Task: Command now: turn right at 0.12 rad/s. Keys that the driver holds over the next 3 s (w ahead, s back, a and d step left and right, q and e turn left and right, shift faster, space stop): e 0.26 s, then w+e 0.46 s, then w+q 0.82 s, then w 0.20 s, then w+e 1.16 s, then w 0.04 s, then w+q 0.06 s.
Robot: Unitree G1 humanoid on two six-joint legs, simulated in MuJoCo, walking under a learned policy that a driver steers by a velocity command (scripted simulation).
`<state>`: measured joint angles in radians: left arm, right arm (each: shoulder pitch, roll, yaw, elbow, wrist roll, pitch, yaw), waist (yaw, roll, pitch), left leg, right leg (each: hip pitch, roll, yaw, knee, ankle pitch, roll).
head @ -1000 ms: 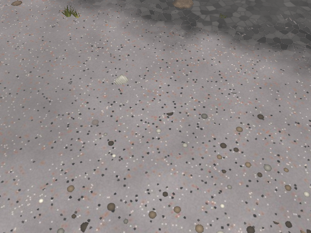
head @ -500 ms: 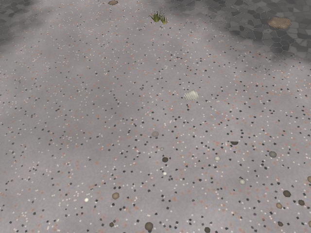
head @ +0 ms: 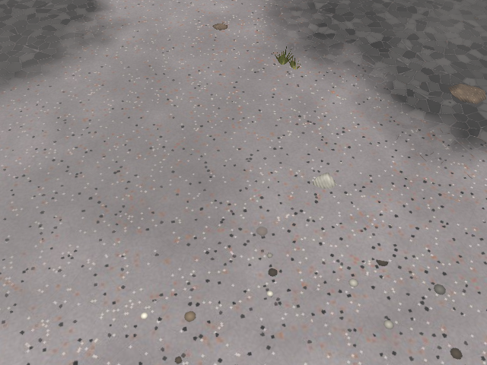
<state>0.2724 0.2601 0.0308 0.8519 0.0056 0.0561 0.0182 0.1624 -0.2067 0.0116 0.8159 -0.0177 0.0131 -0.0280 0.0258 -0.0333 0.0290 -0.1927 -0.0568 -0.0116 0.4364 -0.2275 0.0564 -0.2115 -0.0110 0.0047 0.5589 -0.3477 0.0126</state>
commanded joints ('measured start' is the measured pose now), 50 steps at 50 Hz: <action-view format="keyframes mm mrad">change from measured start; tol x32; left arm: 1 14 99 17 -37 3 -26 9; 50 157 160 33 25 30 -137 3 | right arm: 1 18 -193 -58 -21 7 -4 -16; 50 -50 -152 -60 -102 -5 -49 72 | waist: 1 -12 121 -64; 26 -50 185 12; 30 111 -317 -11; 50 -47 -56 3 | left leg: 1 54 218 -159 -34 312 65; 25 -2 344 -27 -280 -312 106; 30 -635 73 207 544 -444 -36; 50 -214 -7 130 153 88 76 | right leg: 1 60 -10 23 -181 211 -14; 9 -100 -175 359 -168 424 -162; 15 -316 10 63 530 -166 -52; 28 184 74 -133 -105 -10 -104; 31 257 -363 717 -477 -542 -308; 50 333 -187 7 -226 1128 -144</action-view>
